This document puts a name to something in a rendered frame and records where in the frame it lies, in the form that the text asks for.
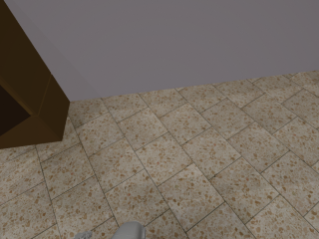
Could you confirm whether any cupboard door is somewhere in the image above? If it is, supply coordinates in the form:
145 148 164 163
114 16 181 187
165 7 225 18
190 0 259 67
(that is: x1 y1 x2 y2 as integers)
0 85 30 136

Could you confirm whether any left robot thigh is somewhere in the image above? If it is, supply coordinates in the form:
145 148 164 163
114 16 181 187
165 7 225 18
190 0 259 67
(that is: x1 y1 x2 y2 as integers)
111 221 147 239

